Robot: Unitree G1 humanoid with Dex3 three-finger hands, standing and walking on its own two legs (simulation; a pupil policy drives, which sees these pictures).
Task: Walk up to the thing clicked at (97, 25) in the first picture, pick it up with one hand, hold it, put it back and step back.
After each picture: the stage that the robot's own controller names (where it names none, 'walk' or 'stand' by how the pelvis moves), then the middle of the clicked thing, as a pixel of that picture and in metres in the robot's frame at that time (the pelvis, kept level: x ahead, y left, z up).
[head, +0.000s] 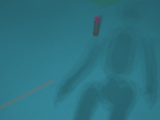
stand; (96, 26) +1.60 -0.23 -0.65
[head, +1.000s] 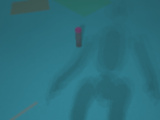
walk; (78, 37) +1.47 +0.08 -0.64
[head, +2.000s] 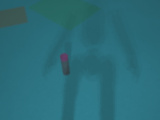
walk; (65, 64) +0.97 +0.18 -0.65
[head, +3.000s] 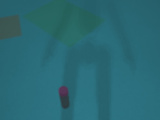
walk; (64, 98) +0.60 +0.14 -0.63
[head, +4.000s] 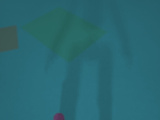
stand; out of the picture +0.42 +0.16 -0.64
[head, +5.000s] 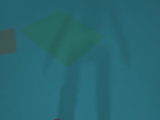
stand; out of the picture +0.40 +0.16 -0.64
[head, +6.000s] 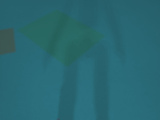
stand; out of the picture +0.39 +0.15 -0.66
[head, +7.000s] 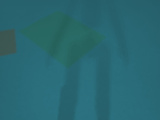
stand; out of the picture +0.38 +0.15 -0.66
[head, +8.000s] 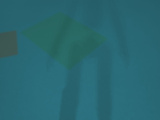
stand; out of the picture +0.36 +0.15 -0.66
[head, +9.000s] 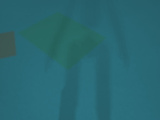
stand; out of the picture +0.36 +0.15 -0.66
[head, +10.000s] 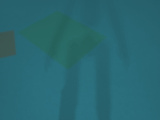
stand; out of the picture +0.35 +0.15 -0.66
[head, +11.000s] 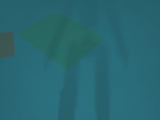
go down; out of the picture +0.35 +0.15 -0.66
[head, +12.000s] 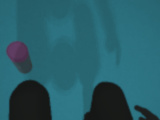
go down; (21, 60) +0.43 +0.22 -0.27
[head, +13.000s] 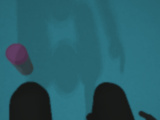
approach; (22, 62) +0.42 +0.24 -0.27
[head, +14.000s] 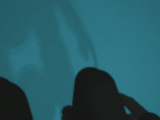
close in; out of the picture +0.39 +0.29 -0.16
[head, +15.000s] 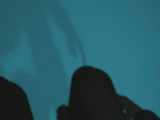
lift; out of the picture +0.39 +0.29 -0.15
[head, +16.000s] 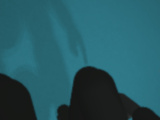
lift; out of the picture +0.36 +0.28 -0.15
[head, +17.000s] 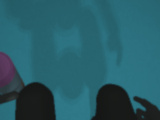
lift; (7, 80) +0.31 +0.24 -0.02
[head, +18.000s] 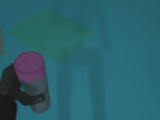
hold; (36, 87) +0.31 +0.14 +0.08
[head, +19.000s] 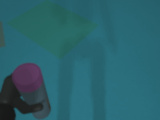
hold; (35, 95) +0.30 +0.16 +0.03
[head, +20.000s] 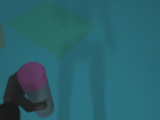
crouch; (39, 94) +0.30 +0.14 +0.03
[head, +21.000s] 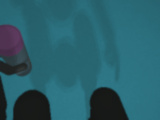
crouch; (16, 56) +0.42 +0.19 -0.06
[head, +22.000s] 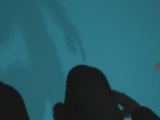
lower; out of the picture +0.39 +0.30 -0.16
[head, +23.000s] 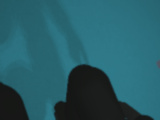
lower; out of the picture +0.40 +0.30 -0.16
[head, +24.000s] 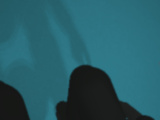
lower; out of the picture +0.39 +0.30 -0.16
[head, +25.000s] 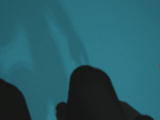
lower; out of the picture +0.38 +0.30 -0.16
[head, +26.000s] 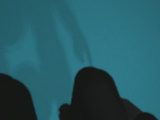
loosen; out of the picture +0.36 +0.27 -0.16
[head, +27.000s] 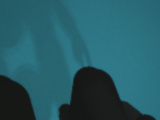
withdraw; out of the picture +0.37 +0.28 -0.16
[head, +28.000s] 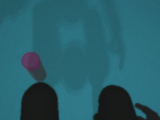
walk; (36, 69) +0.42 +0.22 -0.29
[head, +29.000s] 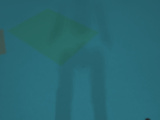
stand; out of the picture +0.34 +0.15 -0.59
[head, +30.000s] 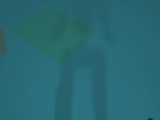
stand; out of the picture +0.35 +0.17 -0.60
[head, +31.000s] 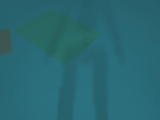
stand; out of the picture +0.35 +0.16 -0.63
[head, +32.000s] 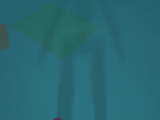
walk; out of the picture +0.37 +0.15 -0.65
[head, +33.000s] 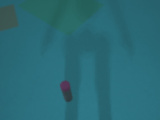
walk; (66, 92) +0.57 +0.15 -0.64
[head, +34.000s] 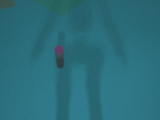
walk; (59, 57) +0.91 +0.16 -0.64
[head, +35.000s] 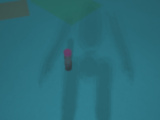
stand; (68, 60) +1.00 +0.13 -0.64
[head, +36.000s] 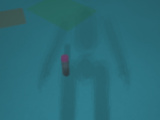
stand; (65, 65) +1.01 +0.14 -0.66
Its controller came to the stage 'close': yes
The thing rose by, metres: 0.68
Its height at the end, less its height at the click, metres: +0.00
